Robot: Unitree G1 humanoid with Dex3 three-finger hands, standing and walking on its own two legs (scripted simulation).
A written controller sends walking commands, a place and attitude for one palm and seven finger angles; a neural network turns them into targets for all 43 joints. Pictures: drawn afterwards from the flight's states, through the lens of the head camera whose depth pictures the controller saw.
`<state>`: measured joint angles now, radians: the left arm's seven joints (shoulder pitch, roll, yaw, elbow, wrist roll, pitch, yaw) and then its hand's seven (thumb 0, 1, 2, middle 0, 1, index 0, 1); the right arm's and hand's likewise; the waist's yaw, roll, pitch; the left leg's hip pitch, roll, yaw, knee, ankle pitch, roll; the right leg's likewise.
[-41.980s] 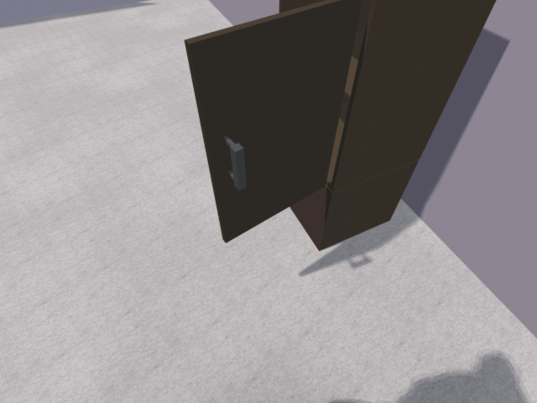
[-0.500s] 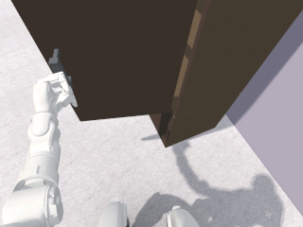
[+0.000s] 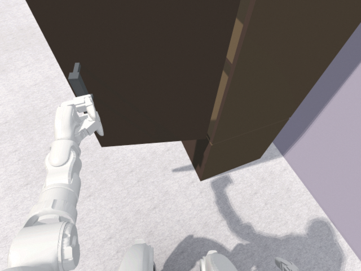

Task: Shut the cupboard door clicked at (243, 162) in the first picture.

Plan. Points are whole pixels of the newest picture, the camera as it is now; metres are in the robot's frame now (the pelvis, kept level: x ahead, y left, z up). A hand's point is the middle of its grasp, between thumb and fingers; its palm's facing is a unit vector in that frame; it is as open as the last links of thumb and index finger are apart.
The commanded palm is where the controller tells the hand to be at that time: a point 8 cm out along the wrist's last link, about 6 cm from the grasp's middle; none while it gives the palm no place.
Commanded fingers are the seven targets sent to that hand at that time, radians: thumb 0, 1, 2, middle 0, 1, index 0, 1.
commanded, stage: push the door shut along its arc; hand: left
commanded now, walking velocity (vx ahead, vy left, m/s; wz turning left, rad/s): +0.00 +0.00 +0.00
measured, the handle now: (83, 88) +0.53 +0.25 +0.06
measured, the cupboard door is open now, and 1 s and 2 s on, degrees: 75 60 57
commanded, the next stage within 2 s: pull the fist back off the door in 1.30 s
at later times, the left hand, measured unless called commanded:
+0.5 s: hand (97, 98) +0.49 +0.20 +0.07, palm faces -0.03 -1.00 -0.03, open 3.1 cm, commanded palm +0.49 +0.24 +0.06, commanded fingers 0.00 0.90 0.90 -1.30 -1.50 -1.30 -1.50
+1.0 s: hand (109, 80) +0.56 +0.19 +0.07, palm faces -0.17 -0.99 -0.04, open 3.1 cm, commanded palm +0.56 +0.20 +0.06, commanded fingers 0.00 0.90 0.90 -1.30 -1.50 -1.30 -1.50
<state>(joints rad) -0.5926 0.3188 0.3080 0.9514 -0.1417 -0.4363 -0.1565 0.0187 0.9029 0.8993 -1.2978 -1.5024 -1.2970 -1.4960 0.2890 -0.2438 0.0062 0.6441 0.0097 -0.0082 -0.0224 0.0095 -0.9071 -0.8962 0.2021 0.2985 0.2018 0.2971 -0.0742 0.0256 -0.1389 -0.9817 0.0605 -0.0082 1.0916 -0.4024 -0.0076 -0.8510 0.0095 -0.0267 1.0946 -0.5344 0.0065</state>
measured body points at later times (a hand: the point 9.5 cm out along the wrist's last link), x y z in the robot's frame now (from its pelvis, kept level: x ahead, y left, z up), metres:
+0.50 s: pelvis -0.01 +0.00 -0.02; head +0.11 +0.02 +0.41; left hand +0.49 +0.25 +0.08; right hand +0.01 -0.27 -0.14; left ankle +0.07 +0.12 -0.66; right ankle +0.00 -0.13 -0.66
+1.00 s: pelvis -0.02 +0.02 -0.05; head +0.15 +0.06 +0.37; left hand +0.56 +0.24 +0.07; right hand -0.03 -0.25 -0.14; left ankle +0.07 +0.13 -0.66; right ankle +0.00 -0.13 -0.66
